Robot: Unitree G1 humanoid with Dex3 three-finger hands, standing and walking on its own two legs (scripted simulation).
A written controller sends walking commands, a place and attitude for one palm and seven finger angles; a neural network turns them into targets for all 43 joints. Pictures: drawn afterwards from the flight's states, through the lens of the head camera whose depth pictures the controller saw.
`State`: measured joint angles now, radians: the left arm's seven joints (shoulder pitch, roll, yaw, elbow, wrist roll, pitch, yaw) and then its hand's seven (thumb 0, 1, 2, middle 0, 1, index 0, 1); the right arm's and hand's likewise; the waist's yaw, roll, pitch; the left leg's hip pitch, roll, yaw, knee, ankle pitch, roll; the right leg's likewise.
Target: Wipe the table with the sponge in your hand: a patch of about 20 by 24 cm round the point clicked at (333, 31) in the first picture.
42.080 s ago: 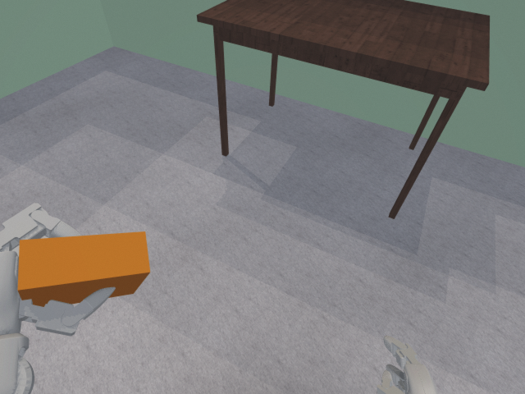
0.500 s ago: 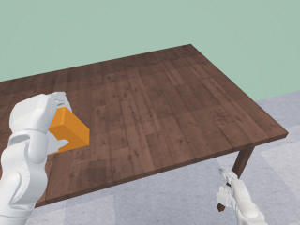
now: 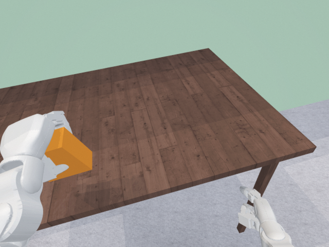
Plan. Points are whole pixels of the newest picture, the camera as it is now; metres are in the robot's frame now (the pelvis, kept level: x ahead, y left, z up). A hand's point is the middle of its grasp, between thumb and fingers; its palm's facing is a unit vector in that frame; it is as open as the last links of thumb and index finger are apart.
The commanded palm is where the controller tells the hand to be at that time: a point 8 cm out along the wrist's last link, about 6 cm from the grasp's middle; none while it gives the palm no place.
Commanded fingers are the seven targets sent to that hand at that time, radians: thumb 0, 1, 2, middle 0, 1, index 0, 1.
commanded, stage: bring the sponge back beside the body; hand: left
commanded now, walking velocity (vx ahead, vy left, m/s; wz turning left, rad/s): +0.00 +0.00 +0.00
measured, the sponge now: (61, 160) +0.23 +0.28 +0.14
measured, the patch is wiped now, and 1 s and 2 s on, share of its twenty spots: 1.00 1.00 1.00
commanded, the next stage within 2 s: step back with the hand held close in 1.24 s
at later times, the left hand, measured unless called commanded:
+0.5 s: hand (48, 159) +0.20 +0.27 +0.18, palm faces +0.22 -0.16 -0.96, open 8.9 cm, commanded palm +0.16 +0.28 +0.25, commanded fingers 0.00 0.10 1.30 -1.20 -1.60 -1.20 -1.60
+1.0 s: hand (41, 172) +0.18 +0.27 +0.17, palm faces +0.21 -0.13 -0.97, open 8.9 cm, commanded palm +0.14 +0.28 +0.24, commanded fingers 0.00 0.10 1.30 -1.20 -1.60 -1.20 -1.60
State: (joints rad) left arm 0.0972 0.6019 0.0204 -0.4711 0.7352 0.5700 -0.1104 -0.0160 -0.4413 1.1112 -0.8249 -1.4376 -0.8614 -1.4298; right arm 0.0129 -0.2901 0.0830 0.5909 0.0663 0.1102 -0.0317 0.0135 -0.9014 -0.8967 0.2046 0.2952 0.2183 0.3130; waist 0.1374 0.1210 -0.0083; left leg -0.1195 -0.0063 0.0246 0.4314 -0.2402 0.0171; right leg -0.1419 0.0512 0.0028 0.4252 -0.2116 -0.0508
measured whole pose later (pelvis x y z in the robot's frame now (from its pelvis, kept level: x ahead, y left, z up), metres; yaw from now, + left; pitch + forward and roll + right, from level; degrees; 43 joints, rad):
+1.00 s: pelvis -0.01 +0.00 +0.00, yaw +0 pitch -6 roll +0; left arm 0.28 0.61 0.04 -0.56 0.74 0.48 -0.08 -0.02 -0.44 1.11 -0.83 -1.44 -0.86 -1.43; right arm 0.03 -0.28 0.08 0.59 0.05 0.08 -0.04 0.01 -0.90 -0.90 0.20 0.30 0.20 0.30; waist 0.15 0.12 0.00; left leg -0.11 0.00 0.01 0.44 -0.24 0.02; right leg -0.12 0.05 -0.01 0.42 -0.20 -0.05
